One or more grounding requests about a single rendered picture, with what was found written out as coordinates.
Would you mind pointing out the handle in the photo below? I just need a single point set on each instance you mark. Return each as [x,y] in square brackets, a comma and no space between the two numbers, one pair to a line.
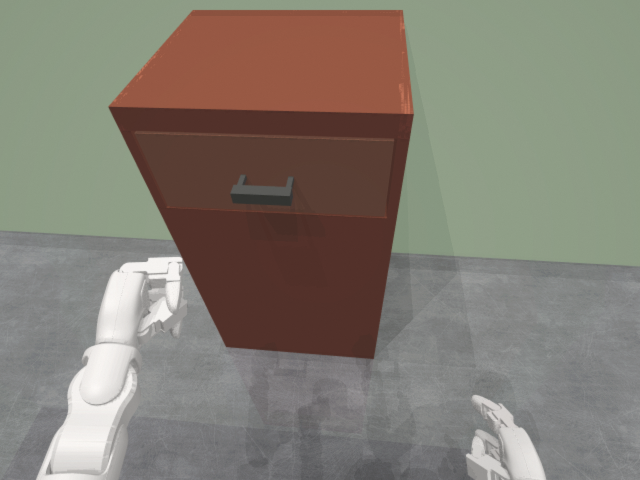
[262,195]

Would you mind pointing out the left robot hand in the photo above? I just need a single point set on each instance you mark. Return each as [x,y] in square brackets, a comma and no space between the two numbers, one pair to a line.
[127,299]

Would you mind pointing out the left robot forearm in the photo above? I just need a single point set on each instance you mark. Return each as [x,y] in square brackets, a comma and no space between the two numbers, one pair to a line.
[102,397]

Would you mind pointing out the drawer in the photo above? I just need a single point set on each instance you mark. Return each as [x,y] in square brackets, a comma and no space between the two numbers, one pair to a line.
[332,175]

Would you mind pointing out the right robot hand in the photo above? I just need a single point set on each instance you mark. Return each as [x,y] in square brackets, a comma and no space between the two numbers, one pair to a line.
[510,457]

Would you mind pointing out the cabinet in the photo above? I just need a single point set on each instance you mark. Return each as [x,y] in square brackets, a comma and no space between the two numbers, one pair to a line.
[297,282]

